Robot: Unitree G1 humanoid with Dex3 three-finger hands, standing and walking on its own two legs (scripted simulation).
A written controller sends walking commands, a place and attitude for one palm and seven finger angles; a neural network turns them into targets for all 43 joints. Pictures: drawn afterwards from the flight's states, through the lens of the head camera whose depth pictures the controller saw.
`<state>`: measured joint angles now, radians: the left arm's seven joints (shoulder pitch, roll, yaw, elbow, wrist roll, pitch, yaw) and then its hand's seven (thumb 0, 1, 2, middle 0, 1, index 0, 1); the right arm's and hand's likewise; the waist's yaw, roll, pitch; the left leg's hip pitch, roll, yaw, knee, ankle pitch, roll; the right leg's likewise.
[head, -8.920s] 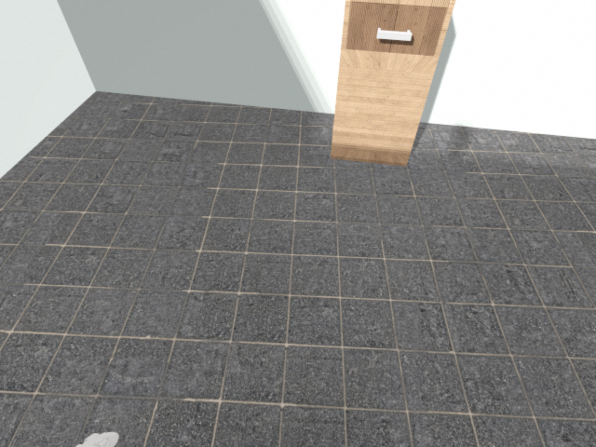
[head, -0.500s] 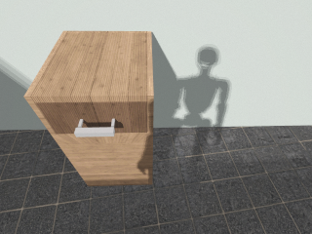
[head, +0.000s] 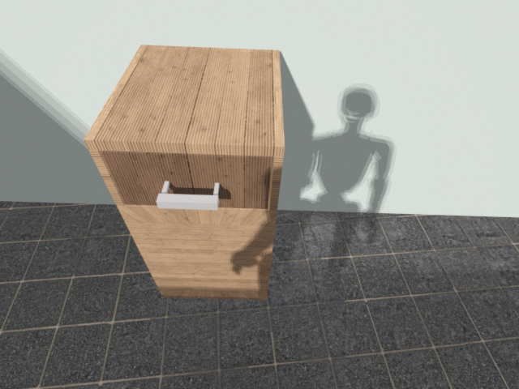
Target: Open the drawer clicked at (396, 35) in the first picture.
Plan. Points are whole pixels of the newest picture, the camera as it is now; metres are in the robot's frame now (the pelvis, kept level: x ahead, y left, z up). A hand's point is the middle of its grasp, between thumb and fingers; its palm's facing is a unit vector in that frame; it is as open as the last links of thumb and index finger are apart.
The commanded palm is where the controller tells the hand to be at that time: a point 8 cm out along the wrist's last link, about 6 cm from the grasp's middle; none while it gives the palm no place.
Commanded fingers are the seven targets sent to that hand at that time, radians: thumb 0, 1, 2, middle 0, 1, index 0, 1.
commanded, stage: raise the hand with hooked fingers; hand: left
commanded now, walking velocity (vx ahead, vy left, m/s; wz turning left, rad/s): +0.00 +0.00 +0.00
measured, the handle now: (189, 194) +0.52 +0.21 -0.08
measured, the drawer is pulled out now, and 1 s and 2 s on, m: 0.00 0.00 0.00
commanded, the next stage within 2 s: move the hooked fingers above the handle in 1.82 s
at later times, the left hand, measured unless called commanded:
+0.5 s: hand (126, 360) +0.17 +0.22 -0.05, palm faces +0.03 -0.09 -1.00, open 9.5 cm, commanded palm +0.16 +0.22 +0.01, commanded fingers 0.00 0.20 0.60 -0.25 -0.75 -0.25 -0.75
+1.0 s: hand (131, 271) +0.28 +0.23 +0.02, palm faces +0.08 -0.09 -0.99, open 12.4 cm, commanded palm +0.25 +0.22 +0.08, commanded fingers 0.00 -0.38 0.35 -0.29 -1.12 -0.29 -1.12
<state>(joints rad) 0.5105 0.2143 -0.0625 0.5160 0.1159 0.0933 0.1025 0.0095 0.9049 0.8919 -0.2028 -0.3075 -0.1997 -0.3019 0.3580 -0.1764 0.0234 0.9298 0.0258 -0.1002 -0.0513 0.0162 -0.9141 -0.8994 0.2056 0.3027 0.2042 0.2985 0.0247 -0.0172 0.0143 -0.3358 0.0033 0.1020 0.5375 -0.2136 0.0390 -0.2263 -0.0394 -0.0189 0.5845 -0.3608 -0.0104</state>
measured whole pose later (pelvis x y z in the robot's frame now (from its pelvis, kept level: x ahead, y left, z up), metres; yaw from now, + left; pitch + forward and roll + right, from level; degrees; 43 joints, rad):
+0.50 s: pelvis -0.02 -0.04 -0.05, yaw +3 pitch +9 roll +0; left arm 0.35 0.38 -0.05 0.06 1.06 -0.05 0.45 0.00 0.41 0.69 -0.26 -0.61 -0.26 -0.61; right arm 0.05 -0.23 -0.02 0.54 -0.08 0.04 -0.03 0.02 -0.90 -0.90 0.20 0.30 0.20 0.30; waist 0.11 0.02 -0.11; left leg -0.73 0.03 0.01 0.91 -0.34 -0.01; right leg -0.60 0.02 -0.07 0.95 -0.51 -0.06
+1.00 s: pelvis +0.03 -0.02 -0.02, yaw +1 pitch +9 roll +1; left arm 0.23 0.40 -0.01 -0.03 0.97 0.03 0.34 0.00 -0.16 0.44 -0.30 -0.99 -0.29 -0.98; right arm 0.15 -0.26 -0.06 0.62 -0.04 0.10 -0.02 0.02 -0.90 -0.90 0.20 0.30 0.20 0.30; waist 0.05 0.05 -0.09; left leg -0.56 0.02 0.06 0.75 -0.34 0.01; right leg -0.44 0.01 -0.02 0.76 -0.48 -0.03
